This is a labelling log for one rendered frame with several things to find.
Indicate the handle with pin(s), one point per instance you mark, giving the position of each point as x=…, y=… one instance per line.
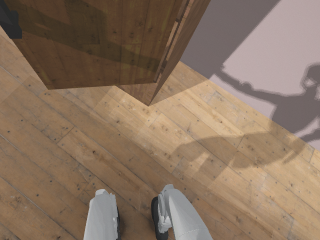
x=9, y=21

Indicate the robot right foot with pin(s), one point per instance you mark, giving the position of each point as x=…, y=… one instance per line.
x=155, y=216

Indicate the cupboard door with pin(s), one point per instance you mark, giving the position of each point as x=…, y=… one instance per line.
x=94, y=43

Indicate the right robot thigh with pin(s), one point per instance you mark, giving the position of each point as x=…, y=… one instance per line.
x=185, y=221

